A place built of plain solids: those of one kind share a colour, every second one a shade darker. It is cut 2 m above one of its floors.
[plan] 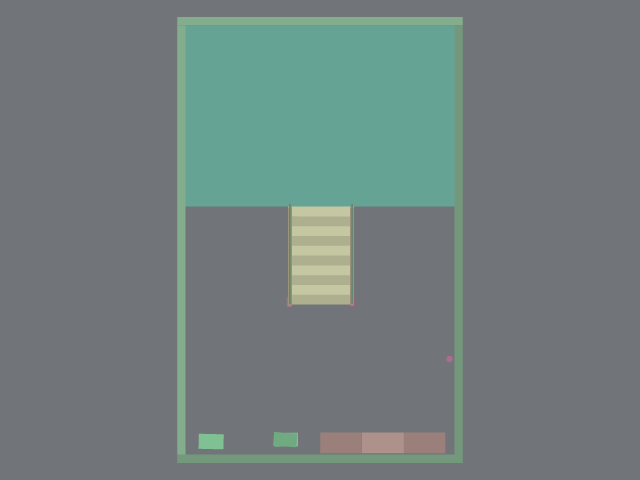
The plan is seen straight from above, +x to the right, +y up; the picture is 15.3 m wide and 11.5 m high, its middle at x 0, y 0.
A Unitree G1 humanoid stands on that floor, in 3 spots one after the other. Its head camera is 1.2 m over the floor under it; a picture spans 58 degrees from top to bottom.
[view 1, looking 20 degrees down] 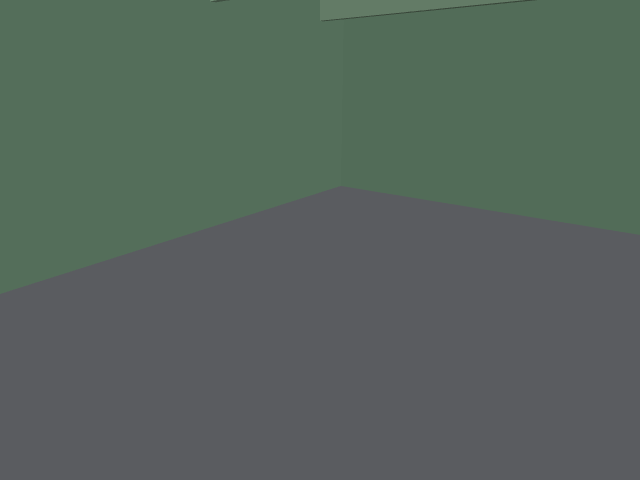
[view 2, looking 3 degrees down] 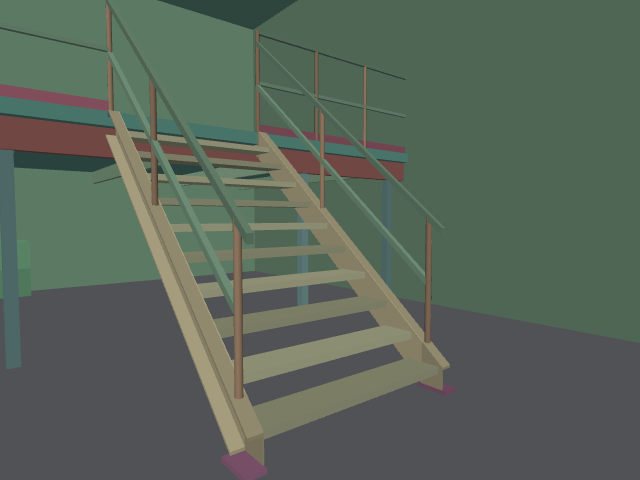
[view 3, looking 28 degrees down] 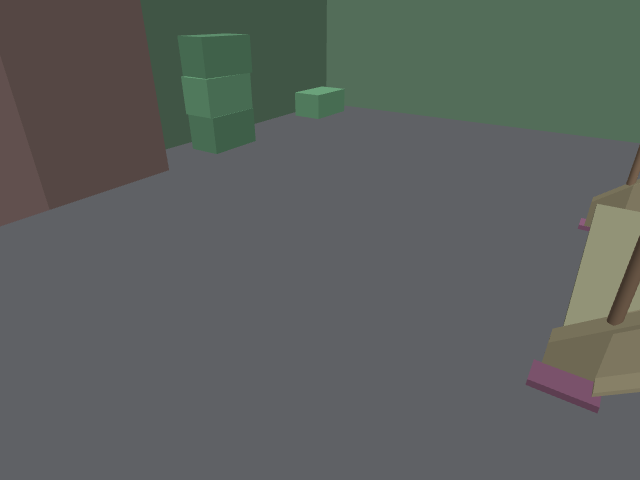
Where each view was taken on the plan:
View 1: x -1.12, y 2.19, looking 37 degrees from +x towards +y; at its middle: ground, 3.51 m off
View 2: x -1.72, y -3.29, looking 51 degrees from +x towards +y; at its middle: string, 3.89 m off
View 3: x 2.21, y -1.59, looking -146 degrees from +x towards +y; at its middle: ground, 2.56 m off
